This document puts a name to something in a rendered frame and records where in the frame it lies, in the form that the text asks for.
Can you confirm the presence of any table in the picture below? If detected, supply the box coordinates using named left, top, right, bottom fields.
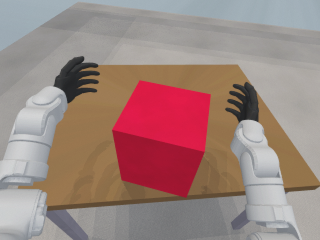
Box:
left=18, top=64, right=320, bottom=240

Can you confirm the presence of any carton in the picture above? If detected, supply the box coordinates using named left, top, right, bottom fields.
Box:
left=112, top=80, right=211, bottom=198

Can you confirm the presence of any robot right hand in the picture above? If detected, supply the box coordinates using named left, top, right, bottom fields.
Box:
left=225, top=82, right=259, bottom=123

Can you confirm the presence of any robot left hand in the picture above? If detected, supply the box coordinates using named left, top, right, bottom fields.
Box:
left=53, top=56, right=100, bottom=103

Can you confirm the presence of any robot left upper arm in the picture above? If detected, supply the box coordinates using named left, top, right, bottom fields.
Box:
left=0, top=188, right=48, bottom=240

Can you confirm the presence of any right robot forearm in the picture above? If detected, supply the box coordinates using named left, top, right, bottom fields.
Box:
left=230, top=120, right=302, bottom=240

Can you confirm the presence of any left robot forearm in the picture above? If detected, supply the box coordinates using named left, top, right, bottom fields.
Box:
left=0, top=86, right=68, bottom=189

